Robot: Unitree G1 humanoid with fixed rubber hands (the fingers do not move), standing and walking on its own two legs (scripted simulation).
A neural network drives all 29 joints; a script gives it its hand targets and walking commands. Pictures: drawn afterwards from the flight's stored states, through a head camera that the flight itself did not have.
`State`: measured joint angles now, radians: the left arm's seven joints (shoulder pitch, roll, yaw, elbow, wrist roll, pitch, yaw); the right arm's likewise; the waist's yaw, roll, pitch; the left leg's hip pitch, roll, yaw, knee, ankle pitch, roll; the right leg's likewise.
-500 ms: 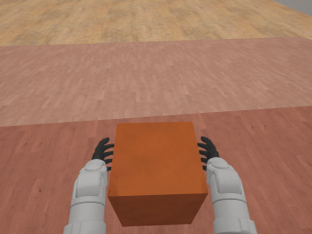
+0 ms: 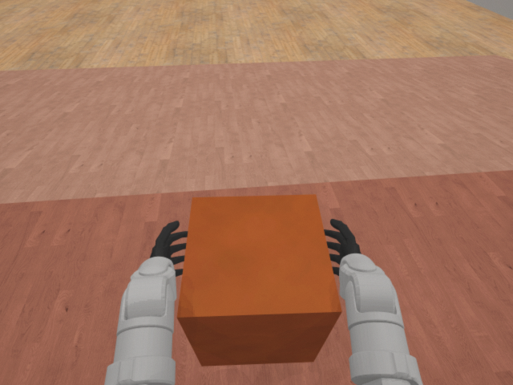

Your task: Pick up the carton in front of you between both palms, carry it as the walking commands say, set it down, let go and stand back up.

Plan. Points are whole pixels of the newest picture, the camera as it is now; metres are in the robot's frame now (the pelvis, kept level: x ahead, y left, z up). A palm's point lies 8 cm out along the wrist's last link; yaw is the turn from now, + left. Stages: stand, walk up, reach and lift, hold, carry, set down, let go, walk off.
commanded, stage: hold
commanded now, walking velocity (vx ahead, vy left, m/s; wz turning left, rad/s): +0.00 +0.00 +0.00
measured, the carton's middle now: (256, 284) +0.29 +0.00 -0.03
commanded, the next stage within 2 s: carry in 0.36 s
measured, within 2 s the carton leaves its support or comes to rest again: neither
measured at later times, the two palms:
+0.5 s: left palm (162, 257) +0.30 +0.15 +0.05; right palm (346, 254) +0.30 -0.15 +0.05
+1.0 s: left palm (166, 173) +0.47 +0.17 +0.08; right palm (318, 167) +0.49 -0.13 +0.08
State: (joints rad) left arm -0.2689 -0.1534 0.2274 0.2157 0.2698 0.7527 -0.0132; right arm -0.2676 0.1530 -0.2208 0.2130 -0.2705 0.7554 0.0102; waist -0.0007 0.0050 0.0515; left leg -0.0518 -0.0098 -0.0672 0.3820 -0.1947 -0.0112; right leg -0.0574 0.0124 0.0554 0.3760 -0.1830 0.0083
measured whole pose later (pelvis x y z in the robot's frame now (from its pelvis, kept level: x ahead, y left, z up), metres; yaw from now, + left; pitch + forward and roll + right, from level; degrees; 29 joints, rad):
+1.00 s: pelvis +0.22 +0.01 +0.00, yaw +1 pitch +6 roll +1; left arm -0.15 -0.13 0.09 -0.34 0.10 1.23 0.10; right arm -0.14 0.13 -0.13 -0.34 -0.08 1.23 -0.10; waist 0.02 -0.03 -0.14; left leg -0.55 0.07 0.12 0.83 -0.35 0.00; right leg -0.14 -0.04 -0.18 0.32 -0.29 -0.01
